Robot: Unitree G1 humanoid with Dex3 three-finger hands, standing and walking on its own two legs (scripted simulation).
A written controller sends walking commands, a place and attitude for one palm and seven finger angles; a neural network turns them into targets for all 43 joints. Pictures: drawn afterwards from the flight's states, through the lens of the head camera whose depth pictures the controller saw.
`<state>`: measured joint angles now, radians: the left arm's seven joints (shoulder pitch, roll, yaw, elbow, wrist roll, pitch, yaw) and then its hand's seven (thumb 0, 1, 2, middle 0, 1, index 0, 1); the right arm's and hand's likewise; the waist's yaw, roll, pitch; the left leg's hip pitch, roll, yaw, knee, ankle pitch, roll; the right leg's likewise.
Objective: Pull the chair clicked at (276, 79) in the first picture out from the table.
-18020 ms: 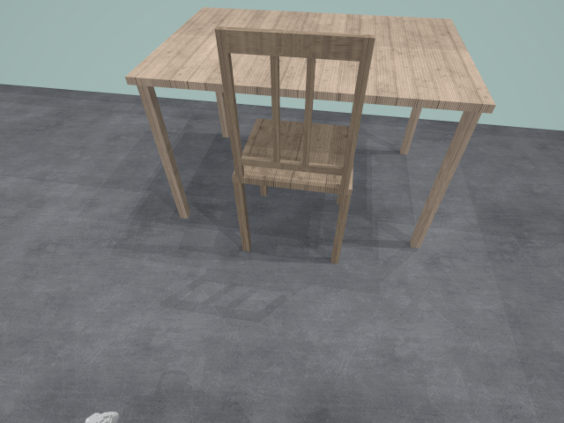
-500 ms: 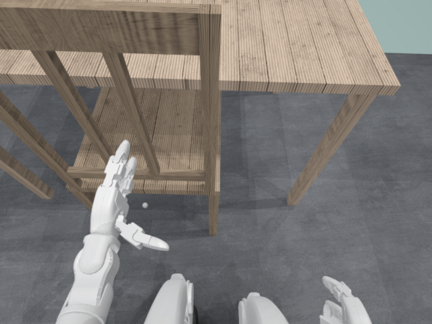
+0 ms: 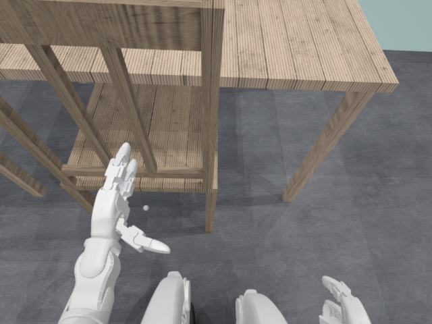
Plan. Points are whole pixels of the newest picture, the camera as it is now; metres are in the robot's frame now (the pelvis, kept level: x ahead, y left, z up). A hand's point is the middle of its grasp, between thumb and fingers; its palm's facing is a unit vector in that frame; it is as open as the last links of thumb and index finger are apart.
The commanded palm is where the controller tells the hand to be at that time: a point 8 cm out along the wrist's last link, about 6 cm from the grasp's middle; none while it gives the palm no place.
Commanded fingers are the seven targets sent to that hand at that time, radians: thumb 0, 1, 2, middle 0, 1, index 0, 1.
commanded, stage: aim the fingers beside a spindle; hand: left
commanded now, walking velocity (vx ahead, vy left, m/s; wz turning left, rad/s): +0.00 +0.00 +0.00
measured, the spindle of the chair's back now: (85, 123) +0.47 +0.26 +0.05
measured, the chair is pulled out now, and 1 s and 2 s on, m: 0.00 0.00 0.00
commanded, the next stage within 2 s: none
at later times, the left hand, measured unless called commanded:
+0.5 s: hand (143, 197) +0.33 +0.14 +0.03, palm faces -0.03 -1.00 -0.03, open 17.0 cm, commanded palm +0.31 +0.19 +0.02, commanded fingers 0.00 -0.50 0.30 -0.06 -0.08 -0.06 -0.08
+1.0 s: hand (147, 204) +0.33 +0.13 +0.00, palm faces -0.02 -1.00 +0.01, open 16.9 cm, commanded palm +0.31 +0.20 +0.03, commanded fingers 0.00 -0.50 0.30 -0.06 -0.08 -0.06 -0.08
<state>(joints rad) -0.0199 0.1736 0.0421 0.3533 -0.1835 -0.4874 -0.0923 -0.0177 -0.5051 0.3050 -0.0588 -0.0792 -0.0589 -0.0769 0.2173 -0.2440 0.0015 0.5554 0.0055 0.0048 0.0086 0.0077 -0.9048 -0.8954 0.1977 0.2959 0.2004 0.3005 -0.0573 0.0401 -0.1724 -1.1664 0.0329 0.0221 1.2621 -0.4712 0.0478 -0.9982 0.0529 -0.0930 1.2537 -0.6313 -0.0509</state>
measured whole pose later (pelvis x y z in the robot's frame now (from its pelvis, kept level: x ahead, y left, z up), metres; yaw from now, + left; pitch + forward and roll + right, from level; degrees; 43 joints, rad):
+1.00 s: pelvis +0.00 +0.00 +0.00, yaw +0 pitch +22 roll -3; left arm -0.06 0.17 0.06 0.39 -0.16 -0.45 -0.06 -0.02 -0.50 0.31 -0.06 -0.08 -0.06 -0.08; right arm 0.21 -0.24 0.01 0.53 0.00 0.03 0.02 0.01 -0.90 -0.90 0.20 0.30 0.20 0.30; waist -0.07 0.03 -0.17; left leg -1.18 0.04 0.02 1.27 -0.48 0.05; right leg -1.01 0.06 -0.09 1.26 -0.63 -0.05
